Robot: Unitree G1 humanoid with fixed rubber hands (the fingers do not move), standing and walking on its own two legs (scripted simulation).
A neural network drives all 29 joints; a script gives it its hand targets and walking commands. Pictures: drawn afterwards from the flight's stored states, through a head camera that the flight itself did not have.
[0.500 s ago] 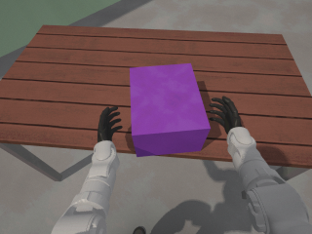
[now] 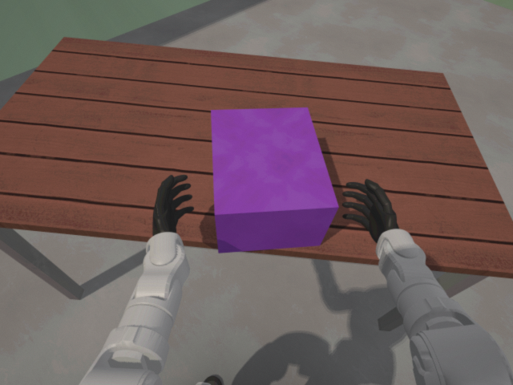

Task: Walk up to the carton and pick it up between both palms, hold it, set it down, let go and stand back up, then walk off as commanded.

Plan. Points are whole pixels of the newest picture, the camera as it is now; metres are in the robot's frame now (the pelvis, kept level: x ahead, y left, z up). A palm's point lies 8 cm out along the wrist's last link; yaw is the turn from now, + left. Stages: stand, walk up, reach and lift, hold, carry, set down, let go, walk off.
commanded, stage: set down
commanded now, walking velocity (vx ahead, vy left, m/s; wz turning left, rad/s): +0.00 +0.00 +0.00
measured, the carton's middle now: (264, 177) +0.51 +0.04 -0.04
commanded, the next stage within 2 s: none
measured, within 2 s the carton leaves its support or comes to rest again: neither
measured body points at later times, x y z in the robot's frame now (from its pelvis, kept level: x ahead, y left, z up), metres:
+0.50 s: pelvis +0.01 +0.00 +0.01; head +0.03 +0.02 +0.46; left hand +0.30 +0.19 +0.01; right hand +0.33 -0.21 +0.00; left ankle +0.07 +0.13 -0.73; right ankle +0.05 -0.10 -0.73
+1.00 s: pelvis +0.01 +0.00 +0.01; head +0.01 +0.02 +0.46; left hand +0.26 +0.19 -0.01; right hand +0.26 -0.22 -0.01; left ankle +0.07 +0.13 -0.73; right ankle +0.05 -0.10 -0.73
